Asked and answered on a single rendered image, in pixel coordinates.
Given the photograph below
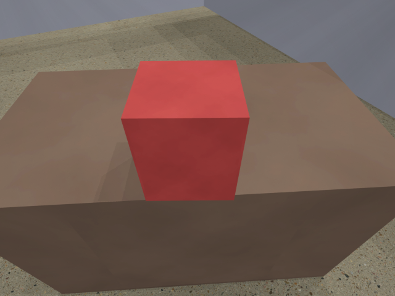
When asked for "carton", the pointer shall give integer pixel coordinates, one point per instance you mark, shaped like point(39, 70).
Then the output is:
point(186, 124)

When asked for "pedestal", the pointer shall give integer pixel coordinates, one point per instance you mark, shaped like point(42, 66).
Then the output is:
point(316, 181)

